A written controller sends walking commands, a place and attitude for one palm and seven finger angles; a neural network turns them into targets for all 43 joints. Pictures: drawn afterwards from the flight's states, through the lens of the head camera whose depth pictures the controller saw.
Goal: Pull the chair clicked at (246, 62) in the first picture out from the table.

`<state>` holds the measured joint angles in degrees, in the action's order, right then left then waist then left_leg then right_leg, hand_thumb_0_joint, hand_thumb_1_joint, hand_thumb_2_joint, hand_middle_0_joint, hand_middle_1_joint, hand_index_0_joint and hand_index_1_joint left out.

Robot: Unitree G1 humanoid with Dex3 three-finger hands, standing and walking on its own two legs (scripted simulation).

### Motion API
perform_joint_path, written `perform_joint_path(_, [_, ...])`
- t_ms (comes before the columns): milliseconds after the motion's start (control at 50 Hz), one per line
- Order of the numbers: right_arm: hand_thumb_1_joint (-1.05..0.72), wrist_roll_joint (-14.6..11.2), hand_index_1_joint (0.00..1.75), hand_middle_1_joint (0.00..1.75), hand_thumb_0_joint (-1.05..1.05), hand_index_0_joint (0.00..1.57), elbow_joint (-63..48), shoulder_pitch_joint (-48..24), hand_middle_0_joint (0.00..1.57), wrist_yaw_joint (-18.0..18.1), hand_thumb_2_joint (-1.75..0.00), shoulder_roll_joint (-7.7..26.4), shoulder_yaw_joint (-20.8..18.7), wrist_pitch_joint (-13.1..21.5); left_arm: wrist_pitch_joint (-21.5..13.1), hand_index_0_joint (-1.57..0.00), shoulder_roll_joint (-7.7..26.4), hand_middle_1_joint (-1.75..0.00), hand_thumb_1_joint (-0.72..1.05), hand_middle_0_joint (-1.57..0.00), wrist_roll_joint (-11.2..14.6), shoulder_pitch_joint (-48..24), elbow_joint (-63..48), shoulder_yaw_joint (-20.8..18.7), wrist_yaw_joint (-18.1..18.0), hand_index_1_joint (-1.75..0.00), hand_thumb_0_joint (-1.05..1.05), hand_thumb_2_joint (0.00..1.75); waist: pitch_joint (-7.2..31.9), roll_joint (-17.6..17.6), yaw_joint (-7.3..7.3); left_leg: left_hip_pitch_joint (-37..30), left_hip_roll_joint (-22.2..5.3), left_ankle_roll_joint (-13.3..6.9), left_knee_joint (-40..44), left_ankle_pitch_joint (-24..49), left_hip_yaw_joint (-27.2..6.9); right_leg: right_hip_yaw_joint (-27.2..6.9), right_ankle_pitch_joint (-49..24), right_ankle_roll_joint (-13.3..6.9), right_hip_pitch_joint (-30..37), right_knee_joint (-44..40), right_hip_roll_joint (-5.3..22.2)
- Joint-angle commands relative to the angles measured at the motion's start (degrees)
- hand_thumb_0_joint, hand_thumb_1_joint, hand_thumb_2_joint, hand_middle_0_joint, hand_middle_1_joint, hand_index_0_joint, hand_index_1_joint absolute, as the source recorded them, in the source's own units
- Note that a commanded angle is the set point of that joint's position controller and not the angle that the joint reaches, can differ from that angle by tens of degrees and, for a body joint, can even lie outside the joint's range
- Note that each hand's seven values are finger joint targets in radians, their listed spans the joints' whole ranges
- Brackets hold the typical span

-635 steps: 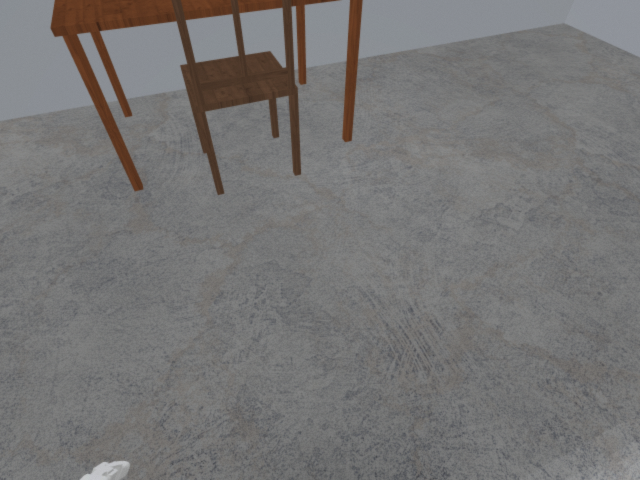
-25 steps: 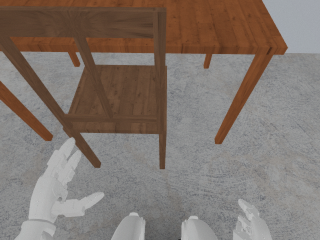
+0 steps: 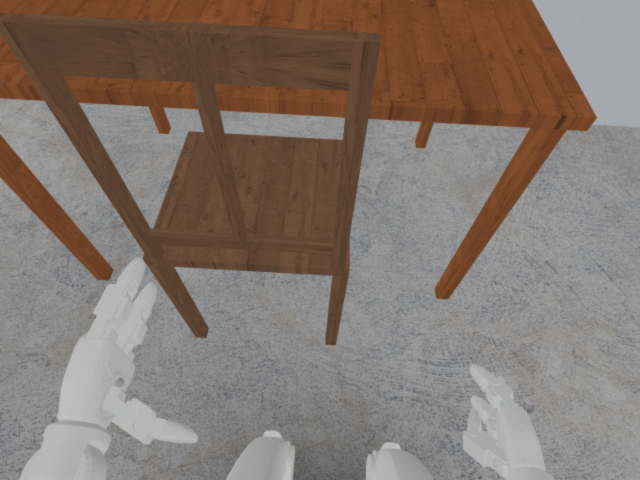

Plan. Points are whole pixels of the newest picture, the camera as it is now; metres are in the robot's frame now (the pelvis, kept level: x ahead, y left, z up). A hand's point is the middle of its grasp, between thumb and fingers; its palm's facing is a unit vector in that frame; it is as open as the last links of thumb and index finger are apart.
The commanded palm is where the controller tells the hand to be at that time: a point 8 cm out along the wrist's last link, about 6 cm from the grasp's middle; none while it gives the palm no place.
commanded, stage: raise the hand toward the chair's back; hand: left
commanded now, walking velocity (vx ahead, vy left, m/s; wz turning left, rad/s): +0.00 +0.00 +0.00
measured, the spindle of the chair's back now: (225, 176) +0.53 +0.18 +0.03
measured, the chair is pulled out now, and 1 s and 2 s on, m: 0.00 0.00 0.00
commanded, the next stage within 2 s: aim the fingers beside a spindle in 0.74 s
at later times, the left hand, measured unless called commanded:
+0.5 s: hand (151, 339) +0.26 +0.21 +0.05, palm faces +0.00 -1.00 -0.05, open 16.9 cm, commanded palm +0.23 +0.27 +0.05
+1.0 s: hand (162, 339) +0.26 +0.20 +0.04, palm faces +0.01 -1.00 -0.06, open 16.9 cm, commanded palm +0.25 +0.25 +0.05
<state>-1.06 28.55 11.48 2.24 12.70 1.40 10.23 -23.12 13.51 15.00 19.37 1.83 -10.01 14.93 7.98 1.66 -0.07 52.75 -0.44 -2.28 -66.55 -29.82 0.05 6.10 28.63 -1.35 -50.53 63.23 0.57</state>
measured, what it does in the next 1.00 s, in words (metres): stands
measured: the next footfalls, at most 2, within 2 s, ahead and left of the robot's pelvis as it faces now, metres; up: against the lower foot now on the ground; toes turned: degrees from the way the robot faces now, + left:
none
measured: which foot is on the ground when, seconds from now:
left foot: down 0.00-1.00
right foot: down 0.00-1.00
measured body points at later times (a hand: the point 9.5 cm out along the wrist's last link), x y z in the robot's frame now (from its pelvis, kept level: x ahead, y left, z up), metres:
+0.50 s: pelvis +0.01 +0.01 +0.01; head +0.09 +0.02 +0.45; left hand +0.25 +0.26 +0.05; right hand +0.17 -0.24 -0.07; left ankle +0.02 +0.09 -0.65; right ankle +0.02 -0.11 -0.65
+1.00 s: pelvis +0.01 +0.00 +0.00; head +0.09 +0.01 +0.45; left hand +0.25 +0.25 +0.05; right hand +0.18 -0.24 -0.08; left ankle +0.02 +0.09 -0.65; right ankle +0.02 -0.11 -0.65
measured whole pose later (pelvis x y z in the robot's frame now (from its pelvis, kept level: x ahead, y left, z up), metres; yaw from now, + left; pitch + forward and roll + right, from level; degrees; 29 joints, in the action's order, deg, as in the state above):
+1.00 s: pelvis +0.01 +0.00 +0.00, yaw +0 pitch +17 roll -3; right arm -1.2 30.5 13.1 2.3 14.4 1.4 10.4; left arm -23.4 14.3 15.5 13.8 6.8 -11.8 15.6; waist 8.0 2.2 0.9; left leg 52.3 -0.2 -2.1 -65.2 -29.7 -0.2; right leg 6.2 28.7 -1.3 -50.0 61.9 0.6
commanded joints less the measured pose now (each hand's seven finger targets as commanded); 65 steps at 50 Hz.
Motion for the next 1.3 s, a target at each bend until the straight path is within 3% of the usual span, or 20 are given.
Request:
perform_joint_path(0, [-0.9,-0.2,0.3,0.3,0.0,0.2,-7.9,0.3,0.2,0.8,-0.9,9.0,-3.8,2.7,-2.8,-0.06,8.0,-0.08,-0.5,-0.06,1.6,-5.0,-11.8,-5.3,0.9,-0.08,0.0,0.3,13.3,2.1,0.82,-11.5,0.3,1.4,11.7,13.6,-4.1,-1.4,-8.8,-0.4,7.0,-8.2,-2.2])
perform_joint_path(60, [-0.9,-0.4,0.3,0.3,0.0,0.2,-7.6,0.4,0.2,1.0,-0.9,9.0,-3.8,3.0,-2.3,-0.06,7.7,-0.08,-0.5,-0.06,2.0,-5.6,-10.6,-5.6,1.5,-0.08,0.0,0.3,12.9,1.4,1.08,-11.0,0.4,1.4,11.6,13.3,-3.9,-1.7,-8.8,-0.3,7.5,-8.8,-2.2])
perform_joint_path(140, [-0.9,-0.4,0.3,0.3,0.0,0.2,-7.2,0.9,0.2,0.9,-0.9,9.1,-3.7,3.3,-2.1,-0.06,8.9,-0.08,-0.5,-0.06,2.2,-6.2,-11.5,-6.6,1.6,-0.08,0.0,0.3,14.6,3.6,0.64,-13.9,0.1,1.8,12.2,17.8,-4.2,-1.2,-11.6,-0.5,8.1,-8.5,-2.2])
perform_joint_path(180, [-0.9,-0.4,0.3,0.3,0.0,0.2,-6.8,1.0,0.2,0.9,-0.9,9.3,-3.8,3.2,-1.7,-0.06,9.2,-0.08,-0.5,-0.06,2.5,-6.3,-10.0,-7.3,1.7,-0.08,0.0,0.3,14.3,1.9,0.92,-13.3,0.1,1.8,12.1,18.0,-4.3,-1.1,-11.8,-0.4,8.4,-8.6,-2.4])
perform_joint_path(220, [-0.9,-0.4,0.3,0.3,0.0,0.2,-6.6,1.2,0.2,0.9,-0.9,9.4,-3.9,3.2,-1.6,-0.06,9.4,-0.08,-0.5,-0.06,2.5,-6.8,-9.5,-7.7,1.8,-0.08,0.0,0.3,14.3,2.8,0.93,-13.4,0.1,1.9,12.3,18.6,-3.8,-1.2,-12.5,-0.3,8.8,-8.9,-2.2])
perform_joint_path(260, [-0.9,-0.6,0.3,0.3,0.0,0.2,-6.6,1.0,0.2,0.8,-0.9,9.5,-4.0,3.2,-1.4,-0.06,8.2,-0.08,-0.5,-0.06,2.8,-6.0,-7.7,-7.0,2.0,-0.08,0.0,0.3,13.0,0.9,1.08,-12.3,0.2,1.8,12.6,16.6,-3.8,-1.1,-11.0,-0.2,8.6,-9.5,-2.1])
perform_joint_path(340, [-0.9,-0.5,0.3,0.3,0.0,0.2,-6.6,1.4,0.2,0.6,-0.9,9.5,-4.3,3.5,-2.1,-0.06,9.2,-0.08,-0.5,-0.06,2.6,-5.1,-9.7,-7.5,1.5,-0.08,0.0,0.3,15.3,2.8,0.55,-14.3,0.1,2.0,12.7,20.5,-3.7,-1.1,-13.6,-0.3,9.8,-9.1,-2.0])
perform_joint_path(360, [-0.9,-0.4,0.3,0.3,0.0,0.2,-6.5,1.4,0.2,0.5,-0.9,9.5,-4.2,3.5,-2.2,-0.06,8.8,-0.08,-0.5,-0.06,2.6,-5.3,-9.5,-7.3,1.3,-0.08,0.0,0.3,14.8,3.1,0.6,-13.9,0.2,2.1,12.7,20.5,-3.6,-1.2,-13.7,-0.3,9.7,-9.1,-1.9])
perform_joint_path(380, [-0.9,-0.3,0.3,0.3,0.0,0.2,-6.3,1.3,0.2,0.5,-0.9,9.5,-4.3,3.3,-2.2,-0.06,9.3,-0.08,-0.5,-0.06,2.5,-4.9,-8.4,-7.9,1.0,-0.08,0.0,0.3,14.4,1.1,0.75,-13.0,0.1,1.9,12.4,20.6,-3.7,-1.1,-13.9,-0.3,9.9,-9.0,-2.1])
perform_joint_path(540, [-0.9,-0.3,0.3,0.3,0.0,0.2,-6.1,1.2,0.2,0.2,-0.9,9.4,-4.4,3.2,-3.9,-0.06,8.8,-0.08,-0.5,-0.06,2.3,-5.3,-9.0,-7.5,0.4,-0.08,0.0,0.3,14.4,3.3,0.79,-13.1,0.1,2.1,12.3,20.0,-3.2,-1.4,-13.5,-0.3,9.4,-8.9,-1.8])
perform_joint_path(720, [-0.9,-0.5,0.3,0.3,0.0,0.2,-6.5,1.0,0.2,0.5,-0.9,9.5,-4.1,2.7,-3.5,-0.06,8.9,-0.08,-0.5,-0.06,2.4,-6.3,-8.0,-7.3,0.7,-0.08,0.0,0.3,13.5,1.4,1.4,-12.1,0.2,1.5,12.4,17.0,-3.3,-1.7,-11.9,0.0,9.3,-9.6,-1.8])
perform_joint_path(820, [-0.9,-0.5,0.3,0.3,0.0,0.2,-6.6,0.7,0.2,0.7,-0.9,9.3,-3.9,3.0,-3.8,-0.06,9.2,-0.08,-0.5,-0.06,2.3,-6.5,-9.5,-7.1,0.8,-0.08,0.0,0.3,14.5,3.0,1.13,-12.9,0.3,1.5,12.5,16.7,-3.2,-2.0,-11.6,-0.1,9.8,-9.9,-1.7])
perform_joint_path(880, [-0.9,-0.4,0.3,0.3,0.0,0.2,-5.8,1.0,0.2,0.8,-0.9,9.5,-3.8,3.1,-3.9,-0.06,8.4,-0.08,-0.5,-0.06,2.0,-9.5,-7.4,-6.0,0.6,-0.08,0.0,0.3,13.0,0.9,2.19,-11.4,0.2,1.3,11.5,16.0,-3.5,-1.9,-11.1,0.0,8.0,-9.4,-1.7])
perform_joint_path(920, [-0.9,-0.3,0.3,0.3,0.0,0.2,-5.6,1.0,0.2,0.7,-0.9,9.6,-3.6,3.4,-4.1,-0.06,7.4,-0.08,-0.5,-0.06,1.6,-11.3,-6.5,-4.7,0.6,-0.08,0.0,0.3,12.7,2.3,2.34,-11.1,0.2,1.4,11.3,14.8,-3.6,-2.0,-9.9,-0.1,6.8,-9.1,-1.5])
perform_joint_path(940, [-0.9,-0.3,0.3,0.3,0.0,0.2,-5.4,1.0,0.2,0.7,-0.9,9.7,-3.7,3.4,-4.1,-0.06,7.8,-0.08,-0.5,-0.06,1.6,-12.7,-5.8,-5.0,0.5,-0.08,0.0,0.3,12.8,1.4,2.42,-10.5,0.3,1.3,11.0,14.5,-3.5,-2.2,-9.9,0.0,6.9,-9.1,-1.4])
perform_joint_path(1040, [-0.9,-0.3,0.3,0.3,0.0,0.2,-5.3,1.2,0.2,0.6,-0.9,9.8,-3.7,3.0,-4.0,-0.06,9.0,-0.08,-0.5,-0.06,0.8,-15.3,-4.1,-5.8,-0.2,-0.08,0.0,0.3,15.1,2.7,1.72,-10.5,0.4,1.3,10.7,15.6,-3.0,-2.6,-11.1,-0.1,7.9,-8.5,-1.2])
perform_joint_path(1120, [-0.9,-0.1,0.3,0.3,0.0,0.2,-4.9,1.1,0.2,0.6,-0.9,9.7,-3.7,2.4,-3.8,-0.06,9.9,-0.08,-0.5,-0.06,0.7,-19.1,-0.9,-7.1,-0.7,-0.08,0.0,0.3,16.0,0.4,1.78,-8.3,0.5,0.9,9.8,14.4,-2.5,-3.7,-10.9,0.2,9.0,-8.6,-1.2])
perform_joint_path(1180, [-0.9,-0.2,0.3,0.3,0.0,0.2,-5.1,1.3,0.2,0.4,-0.9,9.7,-3.7,2.1,-4.1,-0.06,10.4,-0.08,-0.5,-0.06,0.7,-18.9,-0.3,-7.6,-0.8,-0.08,0.0,0.3,17.3,2.4,1.11,-8.8,0.4,1.0,9.9,16.1,-2.3,-3.7,-12.6,-0.1,9.7,-7.9,-1.2])
perform_joint_path(1280, [-0.9,-0.1,0.3,0.3,0.0,0.2,-4.6,1.9,0.2,0.0,-0.9,9.9,-3.9,1.6,-4.4,-0.06,9.4,-0.08,-0.5,-0.06,0.7,-20.2,1.9,-6.6,-0.6,-0.08,0.0,0.3,17.4,0.7,1.79,-7.9,0.3,0.9,9.0,17.3,-2.2,-3.9,-14.6,0.1,9.4,-7.2,-1.3])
